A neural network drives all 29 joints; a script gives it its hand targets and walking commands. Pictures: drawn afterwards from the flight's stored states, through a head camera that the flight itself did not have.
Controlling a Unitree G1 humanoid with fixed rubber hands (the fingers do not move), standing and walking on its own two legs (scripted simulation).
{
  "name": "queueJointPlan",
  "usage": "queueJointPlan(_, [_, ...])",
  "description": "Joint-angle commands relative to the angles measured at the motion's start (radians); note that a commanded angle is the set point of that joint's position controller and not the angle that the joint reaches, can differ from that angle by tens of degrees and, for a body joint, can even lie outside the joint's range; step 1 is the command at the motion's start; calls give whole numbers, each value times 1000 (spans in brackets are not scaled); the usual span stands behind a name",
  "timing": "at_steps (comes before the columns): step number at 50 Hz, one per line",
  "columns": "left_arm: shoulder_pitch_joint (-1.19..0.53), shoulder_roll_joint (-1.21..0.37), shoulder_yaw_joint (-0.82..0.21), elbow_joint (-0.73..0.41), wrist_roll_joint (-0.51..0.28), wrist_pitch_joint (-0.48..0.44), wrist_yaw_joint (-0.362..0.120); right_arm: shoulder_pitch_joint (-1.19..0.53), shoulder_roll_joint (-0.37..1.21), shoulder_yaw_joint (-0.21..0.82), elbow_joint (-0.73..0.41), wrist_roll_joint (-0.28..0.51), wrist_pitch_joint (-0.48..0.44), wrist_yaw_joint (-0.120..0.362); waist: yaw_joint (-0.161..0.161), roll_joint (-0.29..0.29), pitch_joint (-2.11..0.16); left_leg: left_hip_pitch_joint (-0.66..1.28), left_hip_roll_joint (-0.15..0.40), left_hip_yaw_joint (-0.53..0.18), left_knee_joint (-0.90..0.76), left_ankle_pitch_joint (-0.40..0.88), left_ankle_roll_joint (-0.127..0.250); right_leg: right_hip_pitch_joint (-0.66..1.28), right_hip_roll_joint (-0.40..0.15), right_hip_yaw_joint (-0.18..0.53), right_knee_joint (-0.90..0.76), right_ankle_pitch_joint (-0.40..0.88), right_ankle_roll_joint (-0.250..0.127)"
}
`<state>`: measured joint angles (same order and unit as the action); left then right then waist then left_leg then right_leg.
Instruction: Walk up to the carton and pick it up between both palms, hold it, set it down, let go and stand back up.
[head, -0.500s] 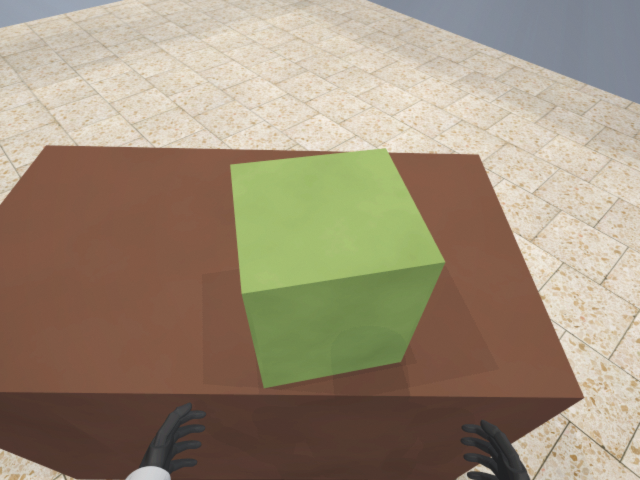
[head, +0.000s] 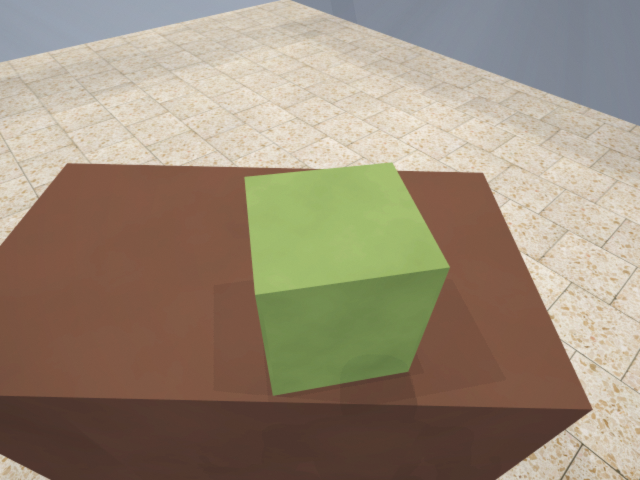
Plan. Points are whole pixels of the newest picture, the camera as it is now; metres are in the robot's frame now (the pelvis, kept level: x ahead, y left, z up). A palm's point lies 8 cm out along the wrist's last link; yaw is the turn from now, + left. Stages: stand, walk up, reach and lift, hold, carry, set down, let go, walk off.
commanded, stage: stand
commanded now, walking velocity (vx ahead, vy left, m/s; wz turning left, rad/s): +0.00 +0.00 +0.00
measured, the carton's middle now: (331, 280) +0.38 +0.01 +0.03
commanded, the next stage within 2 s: none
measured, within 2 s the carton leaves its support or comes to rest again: neither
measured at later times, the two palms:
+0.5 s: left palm out of the picture +0.04 +0.30 -0.12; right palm out of the picture +0.05 -0.28 -0.11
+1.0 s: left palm out of the picture +0.06 +0.31 -0.12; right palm out of the picture +0.07 -0.28 -0.11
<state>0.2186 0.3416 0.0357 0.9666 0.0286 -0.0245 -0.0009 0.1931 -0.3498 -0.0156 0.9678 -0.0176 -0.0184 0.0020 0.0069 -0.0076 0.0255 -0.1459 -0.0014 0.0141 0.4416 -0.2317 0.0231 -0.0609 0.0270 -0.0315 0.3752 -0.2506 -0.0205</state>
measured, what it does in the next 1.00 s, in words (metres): stands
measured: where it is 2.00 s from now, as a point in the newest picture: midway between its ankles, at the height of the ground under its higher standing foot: outside the picture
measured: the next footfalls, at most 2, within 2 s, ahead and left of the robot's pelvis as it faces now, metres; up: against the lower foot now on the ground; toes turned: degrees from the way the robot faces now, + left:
none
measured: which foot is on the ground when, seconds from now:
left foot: down 0.00-1.00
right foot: down 0.00-1.00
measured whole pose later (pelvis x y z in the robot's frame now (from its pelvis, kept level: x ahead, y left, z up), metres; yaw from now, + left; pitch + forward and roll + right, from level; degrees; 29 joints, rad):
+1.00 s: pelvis -0.01 +0.02 +0.01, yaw +0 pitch -3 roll +0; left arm 0.15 0.34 0.00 1.09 0.01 -0.02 0.00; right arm 0.12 -0.34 0.00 1.09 -0.01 -0.02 0.00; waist 0.00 -0.01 0.05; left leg -0.11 -0.04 0.02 0.32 -0.15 0.05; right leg -0.05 -0.01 -0.01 0.30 -0.20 0.01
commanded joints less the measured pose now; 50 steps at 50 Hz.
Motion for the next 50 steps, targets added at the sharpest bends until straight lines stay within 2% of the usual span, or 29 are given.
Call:
queueJointPlan(1, [-69, 197, 34, -35, -3, -25, 11, -66, -203, -29, -50, 1, -26, -13, -4, 25, -8, 19, 132, -156, -113, 212, 50, -48, -123, 131, -93, 135, -18])
queueJointPlan(8, [-56, 193, 27, 11, -10, -22, 8, -60, -210, -26, -7, 4, -26, -13, 2, 17, 28, 9, 140, -161, -155, 144, 47, -52, -126, 136, -117, 80, -11])
queueJointPlan(13, [-70, 194, 23, 30, -9, -21, 10, -73, -214, -27, 9, 6, -26, -12, -8, 2, 37, 11, 137, -164, -172, 130, 42, -63, -132, 135, -124, 66, -10])
queueJointPlan(15, [-73, 190, 22, 35, -11, -19, 9, -79, -211, -27, 9, 7, -26, -13, -9, 23, 21, 14, 135, -159, -172, 132, 38, -50, -133, 133, -123, 68, -11])
queueJointPlan(16, [-76, 196, 24, 34, -9, -19, 9, -75, -213, -29, 17, 5, -27, -12, -6, -5, 22, 11, 135, -164, -185, 113, 39, -48, -131, 132, -121, 65, -9])
queueJointPlan(18, [-69, 195, 22, 42, -11, -21, 8, -79, -212, -26, 23, 6, -25, -11, -5, 16, 16, 10, 131, -163, -186, 103, 36, -44, -133, 135, -125, 63, -9])
queueJointPlan(19, [-78, 197, 22, 44, -9, -19, 9, -81, -211, -26, 26, 5, -25, -11, -8, -5, 27, 3, 135, -169, -195, 91, 38, -51, -131, 134, -123, 52, -7])
queueJointPlan(20, [-75, 193, 22, 47, -10, -18, 9, -84, -212, -25, 25, 5, -24, -11, -5, 14, 24, 8, 137, -165, -196, 91, 39, -51, -134, 136, -126, 50, -6])
queueJointPlan(21, [-67, 192, 18, 48, -10, -19, 9, -78, -211, -25, 32, 6, -24, -11, -3, 0, 14, 7, 139, -168, -195, 88, 40, -42, -135, 134, -127, 51, -6])
queueJointPlan(32, [-72, 199, 9, 66, -15, -21, 12, -93, -216, -20, 49, 10, -23, -10, -9, 15, -3, 24, 131, -162, -192, 135, 39, -36, -142, 138, -133, 82, -9])
queueJointPlan(36, [-79, 202, 8, 66, -14, -20, 12, -91, -219, -21, 51, 12, -25, -12, -7, 8, -22, 44, 138, -164, -184, 192, 39, -29, -145, 134, -126, 109, -11])
queueJointPlan(39, [-84, 202, 5, 65, -15, -19, 13, -104, -219, -22, 51, 13, -26, -12, -11, 32, -21, 41, 137, -158, -184, 192, 36, -28, -145, 134, -128, 126, -7])
queueJointPlan(40, [-86, 205, 4, 64, -15, -17, 12, -102, -221, -21, 49, 14, -25, -11, -10, 16, -20, 41, 134, -155, -184, 192, 34, -27, -146, 127, -129, 117, -4])
queueJointPlan(44, [-81, 208, 5, 68, -15, -18, 13, -105, -222, -23, 54, 12, -24, -11, -8, 19, -7, 34, 138, -159, -193, 179, 35, -31, -145, 133, -135, 105, -5])
queueJointPlan(47, [-89, 204, 2, 67, -14, -17, 13, -106, -223, -23, 54, 10, -26, -12, -9, 0, -8, 39, 138, -158, -199, 183, 33, -33, -146, 126, -131, 98, -7])
queueJointPlan(49, [-91, 209, 3, 69, -12, -17, 13, -104, -224, -24, 60, 13, -25, -12, -12, 2, -9, 44, 133, -158, -198, 192, 32, -30, -149, 130, -131, 112, -8])
queueJointPlan(50, [-91, 203, 4, 64, -13, -16, 13, -110, -227, -25, 60, 10, -26, -11, -3, 17, -5, 42, 133, -152, -189, 204, 31, -31, -147, 131, -133, 120, -7])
